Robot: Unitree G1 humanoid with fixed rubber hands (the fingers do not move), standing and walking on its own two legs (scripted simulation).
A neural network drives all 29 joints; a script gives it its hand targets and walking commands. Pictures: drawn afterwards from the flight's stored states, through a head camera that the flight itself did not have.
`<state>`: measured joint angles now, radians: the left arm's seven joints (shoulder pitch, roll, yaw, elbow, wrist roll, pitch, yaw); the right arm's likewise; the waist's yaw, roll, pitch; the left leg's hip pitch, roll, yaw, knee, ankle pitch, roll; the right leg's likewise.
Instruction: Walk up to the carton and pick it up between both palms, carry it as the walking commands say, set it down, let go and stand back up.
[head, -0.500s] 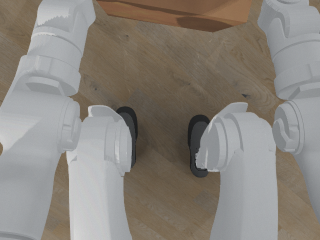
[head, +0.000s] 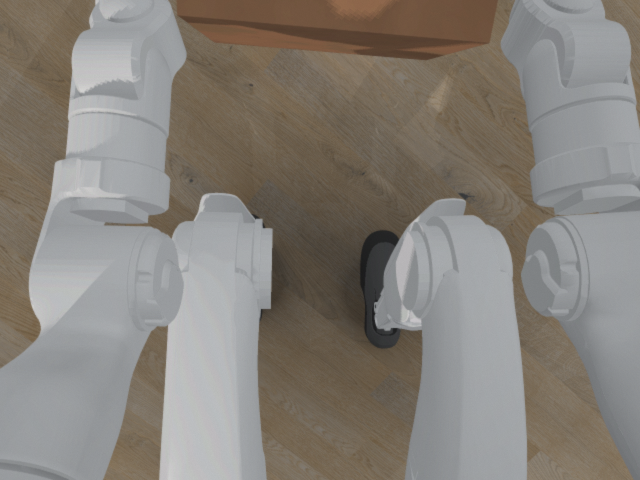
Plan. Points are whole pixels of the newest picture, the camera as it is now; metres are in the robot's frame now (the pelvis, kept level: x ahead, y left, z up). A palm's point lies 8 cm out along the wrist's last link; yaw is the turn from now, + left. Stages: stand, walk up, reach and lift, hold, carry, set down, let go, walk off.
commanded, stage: reach and lift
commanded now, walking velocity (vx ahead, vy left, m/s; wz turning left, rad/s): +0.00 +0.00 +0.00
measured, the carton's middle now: out of the picture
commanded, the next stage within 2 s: none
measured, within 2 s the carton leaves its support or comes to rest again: neither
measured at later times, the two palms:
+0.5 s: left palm out of the picture +0.53 +0.17 -0.04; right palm out of the picture +0.52 -0.17 -0.04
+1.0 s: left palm out of the picture +0.51 +0.17 +0.03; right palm out of the picture +0.52 -0.17 +0.04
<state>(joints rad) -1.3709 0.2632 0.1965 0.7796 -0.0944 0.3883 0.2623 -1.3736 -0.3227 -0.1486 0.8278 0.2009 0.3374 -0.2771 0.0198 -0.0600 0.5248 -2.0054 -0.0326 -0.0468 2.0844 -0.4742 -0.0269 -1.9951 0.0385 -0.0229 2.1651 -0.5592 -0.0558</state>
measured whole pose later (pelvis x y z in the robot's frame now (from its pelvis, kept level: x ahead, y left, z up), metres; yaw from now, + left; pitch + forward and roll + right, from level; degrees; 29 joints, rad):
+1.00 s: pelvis -0.01 +0.00 +0.10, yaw +0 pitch +16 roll +2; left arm -1.23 0.20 0.28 0.59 -0.05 0.51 0.24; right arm -1.24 -0.26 -0.19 0.65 0.18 0.45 -0.29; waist 0.01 -0.05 0.52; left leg -1.62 -0.06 -0.05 1.77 -0.44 -0.03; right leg -1.61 0.04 0.00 1.85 -0.52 -0.04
